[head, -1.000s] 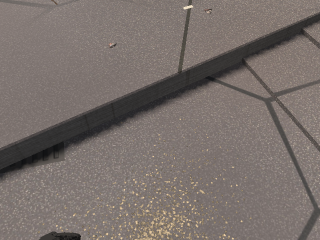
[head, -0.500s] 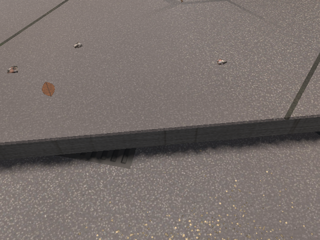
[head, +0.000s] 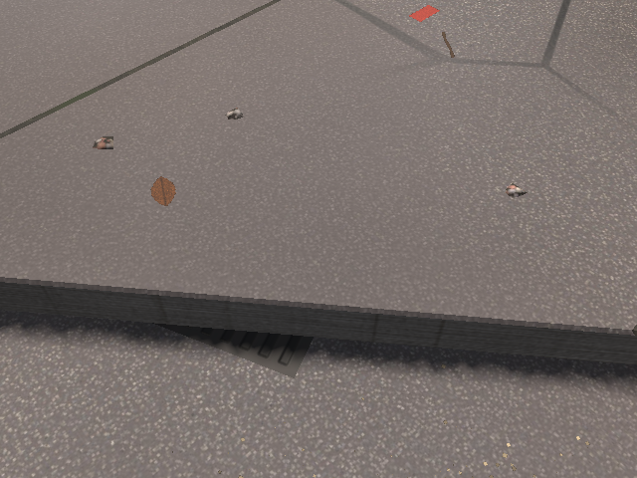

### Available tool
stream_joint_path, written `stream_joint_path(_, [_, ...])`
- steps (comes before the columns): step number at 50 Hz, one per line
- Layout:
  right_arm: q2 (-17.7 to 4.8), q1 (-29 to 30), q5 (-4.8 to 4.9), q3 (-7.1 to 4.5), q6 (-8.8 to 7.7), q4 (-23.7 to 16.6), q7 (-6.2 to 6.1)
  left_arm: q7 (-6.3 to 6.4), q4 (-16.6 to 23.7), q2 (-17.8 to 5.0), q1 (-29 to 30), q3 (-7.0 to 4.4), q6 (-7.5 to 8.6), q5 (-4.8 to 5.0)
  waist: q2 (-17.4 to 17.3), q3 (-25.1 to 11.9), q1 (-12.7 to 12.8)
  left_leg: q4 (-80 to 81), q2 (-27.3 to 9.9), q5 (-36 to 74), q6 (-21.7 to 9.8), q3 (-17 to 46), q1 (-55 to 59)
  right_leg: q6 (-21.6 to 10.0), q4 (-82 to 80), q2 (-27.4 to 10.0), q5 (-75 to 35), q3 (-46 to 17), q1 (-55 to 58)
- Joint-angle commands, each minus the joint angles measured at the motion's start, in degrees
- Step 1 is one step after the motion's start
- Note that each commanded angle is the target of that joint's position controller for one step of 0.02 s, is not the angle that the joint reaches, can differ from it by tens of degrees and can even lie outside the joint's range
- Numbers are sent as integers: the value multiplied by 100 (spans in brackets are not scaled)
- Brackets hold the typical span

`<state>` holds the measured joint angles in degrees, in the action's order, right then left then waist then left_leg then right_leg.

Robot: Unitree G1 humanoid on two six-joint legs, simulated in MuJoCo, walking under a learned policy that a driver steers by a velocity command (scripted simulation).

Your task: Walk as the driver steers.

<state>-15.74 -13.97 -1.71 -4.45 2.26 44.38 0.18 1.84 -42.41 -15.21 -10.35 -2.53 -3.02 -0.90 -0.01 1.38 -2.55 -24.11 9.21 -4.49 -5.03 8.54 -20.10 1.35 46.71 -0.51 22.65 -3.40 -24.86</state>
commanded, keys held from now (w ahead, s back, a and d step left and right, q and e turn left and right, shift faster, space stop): no key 0.14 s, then w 0.82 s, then w+e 0.04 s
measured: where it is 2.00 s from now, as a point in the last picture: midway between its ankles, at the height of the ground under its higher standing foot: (331, 347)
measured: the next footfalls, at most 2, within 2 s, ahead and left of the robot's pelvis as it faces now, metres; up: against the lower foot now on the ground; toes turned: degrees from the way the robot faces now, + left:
right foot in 0.08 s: +0.04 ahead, -0.12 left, +0.00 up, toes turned +4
left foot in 0.56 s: +0.15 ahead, +0.09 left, +0.00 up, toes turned +4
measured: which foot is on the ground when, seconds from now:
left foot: down 0.00-0.10, up 0.12-0.54, down 0.56-1.00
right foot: up 0.00-0.06, down 0.08-0.56, up 0.58-1.00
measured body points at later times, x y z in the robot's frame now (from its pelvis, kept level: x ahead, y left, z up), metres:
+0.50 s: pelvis +0.07 -0.02 +0.01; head +0.08 -0.02 +0.46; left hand +0.03 +0.25 -0.12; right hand +0.23 -0.26 -0.11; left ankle +0.09 +0.10 -0.72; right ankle +0.00 -0.13 -0.74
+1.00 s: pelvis +0.29 +0.01 -0.01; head +0.33 +0.00 +0.44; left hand +0.48 +0.25 -0.11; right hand +0.23 -0.25 -0.15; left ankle +0.11 +0.09 -0.74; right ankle +0.44 -0.08 -0.72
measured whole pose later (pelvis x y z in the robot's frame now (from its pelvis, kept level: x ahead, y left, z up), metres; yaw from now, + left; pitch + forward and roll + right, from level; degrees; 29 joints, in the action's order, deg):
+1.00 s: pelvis +0.29 +0.01 -0.01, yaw +3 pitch +1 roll +1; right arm -12.9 -25.1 -0.9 -1.4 -5.0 60.1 -0.3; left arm -2.1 -45.8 -13.3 -1.1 -2.0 2.4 -1.7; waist 1.1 2.8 -3.4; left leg -10.7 3.8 -21.0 -2.8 -1.1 9.4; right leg -4.4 32.5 -1.4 5.6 4.6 -30.6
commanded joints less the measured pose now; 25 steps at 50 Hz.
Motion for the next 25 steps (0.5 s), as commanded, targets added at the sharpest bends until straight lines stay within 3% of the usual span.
stream_joint_path(1, [-743, -7, -36, -159, -35, -278, 1, 34, 321, -427, -271, -78, 116, 71, -766, -517, 85, 819, -1587, -828, -666, 1871, 498, -184, -686, 219, 209, 217, 513])
stream_joint_path(3, [-712, 44, 49, -132, 3, -225, -32, 61, 191, -353, -727, -55, 171, 66, -675, -466, 331, 605, -1446, -739, -425, 1838, 228, -379, -2076, 307, -353, 334, 1340])
stream_joint_path(4, [-595, -33, 100, -91, -7, -198, -70, 92, 177, -447, -746, -67, 218, 17, -435, -366, 320, 393, -1223, -1114, -148, 1681, -99, -477, -2743, 68, -602, 104, 1753])
stream_joint_path(5, [-275, -324, 141, -7, -33, -193, -93, 119, 305, -795, -593, -104, 259, -83, 592, -445, 147, -591, -717, -1983, 180, 1060, -478, -718, -3411, -1108, -86, -1182, 2007])
stream_joint_path(6, [-419, -5, 136, -55, -80, -290, -116, 70, 461, -1111, -159, -140, 271, -119, 1200, 39, 213, -1280, 157, -2365, 335, -12, -1029, -1224, -3770, -2068, -609, -2470, 1276])
stream_joint_path(7, [-656, 110, -35, -124, -98, -252, -91, 52, 353, -883, -198, -107, 303, -100, 691, 126, 175, -2131, -195, -2359, 399, 123, -495, -1462, -3517, -2009, -1365, -2096, 816])
stream_joint_path(8, [-568, -86, -13, -109, -98, -131, -33, 17, 311, -656, -104, -45, 346, -63, 593, -42, 26, -2401, -223, -2026, 401, 85, -406, -1342, -3523, -1640, -955, -1694, 942])
stream_joint_path(9, [-531, -215, -26, -90, -91, -13, 5, -17, 245, -656, -153, -69, 357, -71, 693, 13, 37, -2639, -237, -1727, 415, 13, -569, -1151, -3611, -1306, -229, -1412, 1154])
stream_joint_path(10, [-552, -273, -74, -92, -87, 69, 49, -25, 157, -722, -284, -103, 360, -53, 954, 76, 90, -2888, -260, -1605, 428, -71, -900, -1081, -3713, -1146, 280, -1387, 1492])
stream_joint_path(11, [-569, -269, -97, -86, -96, 126, 87, -46, 97, -690, -419, -111, 365, -35, 987, 161, 168, -3009, -298, -1588, 452, -119, -1194, -1099, -3766, -1089, 421, -1389, 1781])
stream_joint_path(14, [-459, 282, -83, -23, -173, 66, 151, -100, -162, -689, -892, -167, 449, 13, 699, 330, 422, -2684, -607, -1386, 560, -478, -1760, -1210, -3853, -1141, 252, -1402, 2474])
stream_joint_path(20, [-242, 1092, -20, 121, -347, -36, 206, -153, -585, -762, -1420, -272, 617, -22, 802, 273, 753, -1394, -865, -1403, 588, -984, -1197, -1347, -3806, -1153, -378, -1156, 2567])
stream_joint_path(23, [-259, 1210, 7, 147, -408, -73, 198, -203, -706, -779, -1476, -297, 627, -36, 816, 306, 698, -916, -834, -1471, 391, -1120, -642, -1394, -3721, -1246, -544, -1132, 2212])
stream_joint_path(25, [-234, 972, 18, 162, -463, -2, 165, -232, -743, -808, -1339, -311, 619, -8, 759, 276, 460, -407, -756, -1149, 233, -1231, 177, -1305, -3501, -1237, -1006, -991, 1749])
Over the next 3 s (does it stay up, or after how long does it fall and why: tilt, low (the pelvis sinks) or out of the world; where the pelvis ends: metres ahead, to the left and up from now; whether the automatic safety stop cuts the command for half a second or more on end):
stays up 1.20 -0.41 0.14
